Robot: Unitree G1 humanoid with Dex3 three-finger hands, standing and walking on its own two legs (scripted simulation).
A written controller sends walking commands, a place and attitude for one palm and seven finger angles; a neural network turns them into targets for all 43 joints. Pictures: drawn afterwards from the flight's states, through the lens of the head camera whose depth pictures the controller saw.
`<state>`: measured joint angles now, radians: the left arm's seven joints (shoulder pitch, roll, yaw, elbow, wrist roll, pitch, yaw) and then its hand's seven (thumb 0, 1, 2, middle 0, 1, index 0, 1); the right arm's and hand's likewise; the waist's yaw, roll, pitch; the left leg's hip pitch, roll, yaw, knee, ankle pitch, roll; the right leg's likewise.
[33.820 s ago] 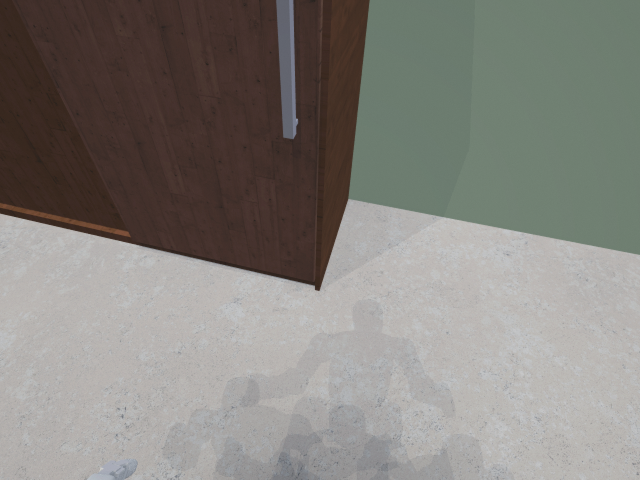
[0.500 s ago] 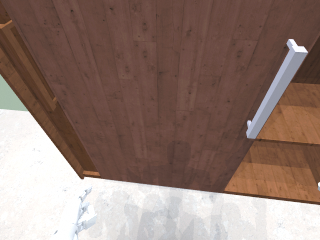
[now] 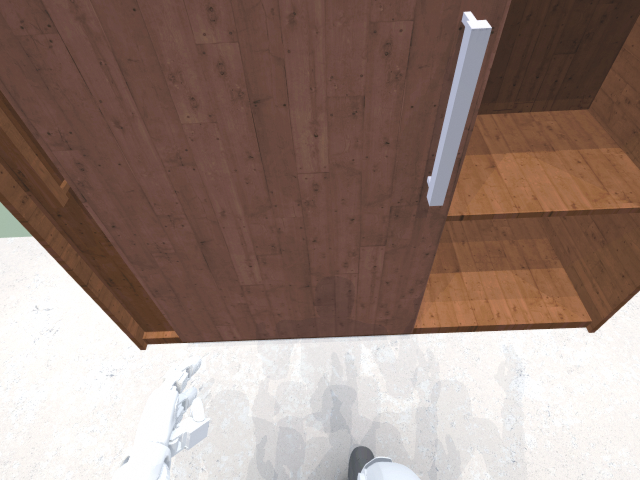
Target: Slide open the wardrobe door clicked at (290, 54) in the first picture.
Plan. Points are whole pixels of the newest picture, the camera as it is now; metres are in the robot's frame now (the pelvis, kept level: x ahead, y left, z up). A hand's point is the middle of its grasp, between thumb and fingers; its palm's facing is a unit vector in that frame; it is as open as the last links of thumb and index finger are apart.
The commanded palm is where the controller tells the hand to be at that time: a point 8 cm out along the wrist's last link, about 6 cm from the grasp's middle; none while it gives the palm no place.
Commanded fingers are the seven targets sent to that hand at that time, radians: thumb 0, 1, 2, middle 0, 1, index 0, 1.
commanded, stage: stop stepping back and stand still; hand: right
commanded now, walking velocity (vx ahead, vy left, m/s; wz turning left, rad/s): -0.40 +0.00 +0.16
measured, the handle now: (449, 122) +0.62 -0.19 +0.11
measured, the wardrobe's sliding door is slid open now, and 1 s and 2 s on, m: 0.60 0.60 0.60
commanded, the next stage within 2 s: let the arm hang, fingers relaxed in 1.48 s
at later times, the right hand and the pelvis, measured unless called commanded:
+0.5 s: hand out of the picture +0.14 -0.27 +0.19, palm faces +0.32 +0.83 -0.46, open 7.4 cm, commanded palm +0.10 -0.31 +0.19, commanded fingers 0.00 -0.90 -0.90 0.20 0.30 0.20 0.30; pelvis -0.08 -0.03 +0.01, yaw +7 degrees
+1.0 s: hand out of the picture +0.17 -0.29 +0.19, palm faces +0.33 +0.79 -0.52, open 7.4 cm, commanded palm +0.12 -0.33 +0.19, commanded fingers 0.00 -0.90 -0.90 0.20 0.30 0.20 0.30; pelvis -0.05 -0.05 +0.01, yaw +7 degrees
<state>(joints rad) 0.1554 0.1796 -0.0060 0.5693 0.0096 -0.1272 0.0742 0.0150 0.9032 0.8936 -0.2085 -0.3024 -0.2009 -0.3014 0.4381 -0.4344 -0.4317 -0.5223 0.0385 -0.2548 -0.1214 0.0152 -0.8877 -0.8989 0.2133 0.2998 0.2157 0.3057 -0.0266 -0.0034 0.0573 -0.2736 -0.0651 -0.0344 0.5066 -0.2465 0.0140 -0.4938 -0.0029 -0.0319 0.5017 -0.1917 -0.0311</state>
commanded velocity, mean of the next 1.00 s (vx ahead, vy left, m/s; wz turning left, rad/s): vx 0.09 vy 0.05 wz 0.01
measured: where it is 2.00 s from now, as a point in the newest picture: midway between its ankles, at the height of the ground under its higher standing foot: outside the picture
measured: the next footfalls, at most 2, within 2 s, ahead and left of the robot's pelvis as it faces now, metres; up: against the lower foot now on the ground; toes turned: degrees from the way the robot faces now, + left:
right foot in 0.14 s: +0.05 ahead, -0.14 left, +0.00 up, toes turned +4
left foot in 0.48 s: -0.12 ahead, +0.06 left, +0.00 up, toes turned +9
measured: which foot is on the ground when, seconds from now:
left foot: down 0.00-0.14, up 0.16-0.46, down 0.48-0.70, up 0.72-0.92, down 0.94-1.00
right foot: down 0.00-0.00, up 0.02-0.12, down 0.14-1.00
